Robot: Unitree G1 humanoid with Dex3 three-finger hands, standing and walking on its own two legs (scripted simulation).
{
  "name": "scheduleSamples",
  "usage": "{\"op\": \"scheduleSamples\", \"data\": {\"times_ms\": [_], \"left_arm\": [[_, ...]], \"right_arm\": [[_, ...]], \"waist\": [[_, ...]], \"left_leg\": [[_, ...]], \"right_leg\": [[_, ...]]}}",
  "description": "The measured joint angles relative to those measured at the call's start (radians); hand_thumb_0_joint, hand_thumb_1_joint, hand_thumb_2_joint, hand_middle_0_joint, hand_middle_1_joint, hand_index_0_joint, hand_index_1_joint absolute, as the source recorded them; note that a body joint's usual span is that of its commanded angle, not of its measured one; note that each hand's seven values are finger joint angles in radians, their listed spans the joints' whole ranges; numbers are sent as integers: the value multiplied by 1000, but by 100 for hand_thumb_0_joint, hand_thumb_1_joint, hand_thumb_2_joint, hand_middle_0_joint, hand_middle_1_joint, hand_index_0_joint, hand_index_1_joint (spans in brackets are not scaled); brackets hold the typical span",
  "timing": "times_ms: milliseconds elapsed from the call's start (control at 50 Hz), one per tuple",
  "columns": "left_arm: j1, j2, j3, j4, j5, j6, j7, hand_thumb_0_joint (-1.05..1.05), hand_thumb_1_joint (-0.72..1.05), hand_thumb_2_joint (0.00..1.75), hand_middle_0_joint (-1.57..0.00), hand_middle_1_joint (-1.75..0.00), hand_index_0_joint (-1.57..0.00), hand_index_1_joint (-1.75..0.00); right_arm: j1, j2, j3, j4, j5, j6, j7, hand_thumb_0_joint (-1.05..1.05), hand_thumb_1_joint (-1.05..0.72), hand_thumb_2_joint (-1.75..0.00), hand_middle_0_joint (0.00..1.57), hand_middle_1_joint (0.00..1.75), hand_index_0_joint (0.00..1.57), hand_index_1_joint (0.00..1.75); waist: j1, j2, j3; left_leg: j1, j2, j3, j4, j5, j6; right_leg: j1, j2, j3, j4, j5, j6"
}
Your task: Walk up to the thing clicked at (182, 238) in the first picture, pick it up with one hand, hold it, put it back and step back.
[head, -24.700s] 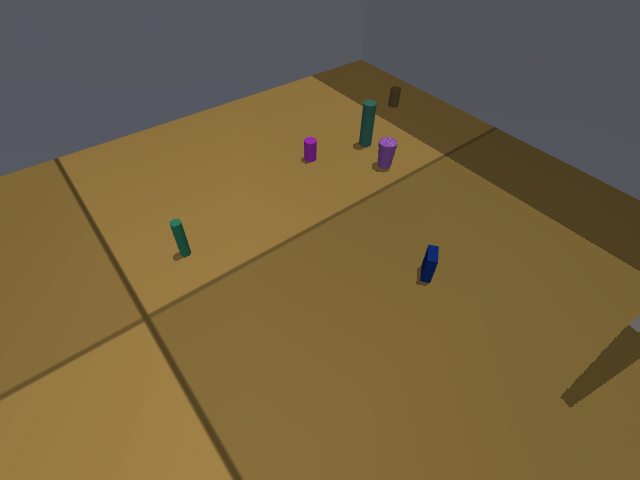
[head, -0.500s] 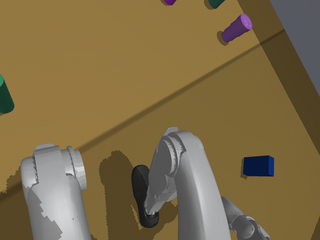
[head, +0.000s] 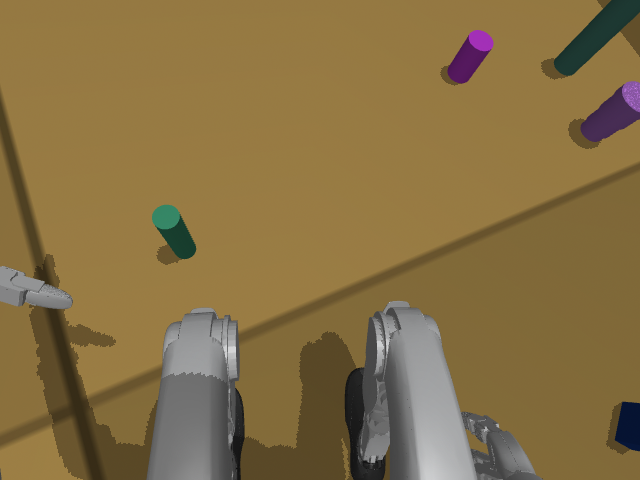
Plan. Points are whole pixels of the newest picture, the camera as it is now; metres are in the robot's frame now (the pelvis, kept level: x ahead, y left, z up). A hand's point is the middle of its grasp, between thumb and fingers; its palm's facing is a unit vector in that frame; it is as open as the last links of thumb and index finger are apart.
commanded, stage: home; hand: left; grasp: from the side
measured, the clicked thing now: (176, 234) +0.49 +0.23 -0.31
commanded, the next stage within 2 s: none
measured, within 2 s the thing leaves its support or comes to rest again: neither
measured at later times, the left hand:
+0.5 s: hand out of the picture +0.29 +0.24 +0.13, palm faces +0.18 -0.90 -0.39, open 17.4 cm
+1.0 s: hand out of the picture +0.25 +0.19 +0.27, palm faces +0.20 -0.93 -0.31, open 17.6 cm
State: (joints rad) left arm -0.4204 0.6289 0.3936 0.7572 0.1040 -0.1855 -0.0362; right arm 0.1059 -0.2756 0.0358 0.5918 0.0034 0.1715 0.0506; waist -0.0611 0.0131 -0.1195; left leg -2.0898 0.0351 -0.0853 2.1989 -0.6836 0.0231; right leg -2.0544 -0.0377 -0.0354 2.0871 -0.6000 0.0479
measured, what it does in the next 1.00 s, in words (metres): rises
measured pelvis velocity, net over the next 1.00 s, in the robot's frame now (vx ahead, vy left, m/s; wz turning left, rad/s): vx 0.10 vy -0.01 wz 0.09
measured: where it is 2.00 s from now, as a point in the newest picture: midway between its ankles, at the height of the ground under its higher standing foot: (296, 459)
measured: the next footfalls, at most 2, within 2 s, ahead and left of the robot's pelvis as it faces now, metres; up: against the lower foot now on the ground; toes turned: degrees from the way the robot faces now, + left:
none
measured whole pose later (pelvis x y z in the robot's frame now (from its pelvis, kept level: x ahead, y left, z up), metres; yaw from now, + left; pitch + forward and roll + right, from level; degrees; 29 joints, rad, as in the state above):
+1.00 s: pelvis +0.10 -0.01 +0.32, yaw +5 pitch +9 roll -2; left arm 0.48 0.20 -0.02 -0.02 -0.01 0.27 0.16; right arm 0.27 -0.20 0.03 0.47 0.02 -0.08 -0.18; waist -0.02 0.05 -0.14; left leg -0.64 0.05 -0.02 0.98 -0.51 -0.02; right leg -0.63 -0.03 -0.06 0.92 -0.45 0.02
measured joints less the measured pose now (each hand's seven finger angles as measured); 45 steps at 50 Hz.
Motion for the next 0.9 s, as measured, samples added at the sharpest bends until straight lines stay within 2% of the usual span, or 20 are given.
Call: {"op": "scheduleSamples", "data": {"times_ms": [80,140,280,480,760,900], "left_arm": [[146,-98,-52,-196,-17,81,31,-2,-50,8,-8,-7,-7,-8],[228,-143,-82,-278,-28,121,60,-2,-49,9,-8,-7,-8,-8],[333,-201,-131,-311,-58,194,121,-1,-51,7,-7,-6,-7,-7],[485,-304,-242,-379,-90,295,166,-1,-52,6,-6,-5,-6,-6],[785,-394,-382,-658,-117,433,219,-1,-54,5,-6,-5,-6,-6],[887,-415,-414,-777,-118,453,212,-1,-56,4,-6,-5,-5,-5]], "right_arm": [[-4,16,-16,-31,31,-4,-31,1,-91,-90,21,30,21,30],[-8,26,-20,-51,42,-18,-58,1,-90,-90,21,30,21,30],[-7,28,-36,-76,44,-71,-115,1,-90,-90,21,30,21,30],[52,28,-35,-74,37,-138,-159,1,-90,-90,21,30,20,30],[175,64,-12,-98,37,-195,-229,1,-90,-90,21,30,20,30],[178,72,-10,-114,26,-226,-237,1,-90,-90,21,30,20,30]], "waist": [[11,0,-13],[11,-5,-22],[8,-2,-47],[11,2,-50],[16,25,-41],[30,38,-35]], "left_leg": [[117,8,12,-127,3,-12],[223,10,19,-228,6,-22],[472,14,26,-451,25,-39],[839,18,37,-754,74,-48],[1305,20,60,-1122,156,-40],[1420,18,68,-1195,169,-37]], "right_leg": [[103,2,1,-112,2,-9],[200,1,-1,-200,0,-17],[443,-1,-11,-403,4,-35],[809,3,-21,-696,42,-40],[1279,9,-20,-1070,127,-29],[1393,8,-17,-1144,141,-24]]}}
